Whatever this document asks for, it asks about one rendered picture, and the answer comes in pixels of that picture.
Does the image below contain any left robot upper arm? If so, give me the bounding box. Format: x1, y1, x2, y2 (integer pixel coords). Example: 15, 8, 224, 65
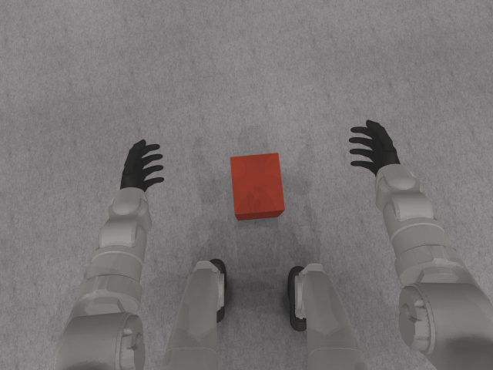
56, 311, 146, 370

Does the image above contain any right robot hand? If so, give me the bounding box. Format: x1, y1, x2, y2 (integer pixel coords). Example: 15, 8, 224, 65
349, 119, 400, 177

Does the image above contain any right robot forearm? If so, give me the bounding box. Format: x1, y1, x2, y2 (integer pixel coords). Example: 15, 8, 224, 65
375, 164, 493, 310

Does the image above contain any left robot thigh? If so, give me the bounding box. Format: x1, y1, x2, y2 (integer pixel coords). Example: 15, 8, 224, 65
161, 268, 224, 370

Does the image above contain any carton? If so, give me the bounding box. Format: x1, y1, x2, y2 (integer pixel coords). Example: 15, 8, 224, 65
230, 153, 285, 220

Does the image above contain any right robot upper arm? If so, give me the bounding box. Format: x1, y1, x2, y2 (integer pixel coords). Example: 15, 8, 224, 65
399, 282, 493, 370

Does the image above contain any left robot forearm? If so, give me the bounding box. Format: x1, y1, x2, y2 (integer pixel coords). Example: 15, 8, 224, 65
53, 187, 152, 370

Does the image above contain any right robot thigh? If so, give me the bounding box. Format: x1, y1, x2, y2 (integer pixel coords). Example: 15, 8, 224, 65
295, 271, 368, 370

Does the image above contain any robot thigh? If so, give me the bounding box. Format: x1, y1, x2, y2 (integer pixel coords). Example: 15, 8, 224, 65
161, 268, 224, 370
295, 271, 368, 370

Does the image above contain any left robot hand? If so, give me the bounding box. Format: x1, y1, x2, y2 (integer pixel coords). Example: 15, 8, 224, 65
120, 140, 164, 192

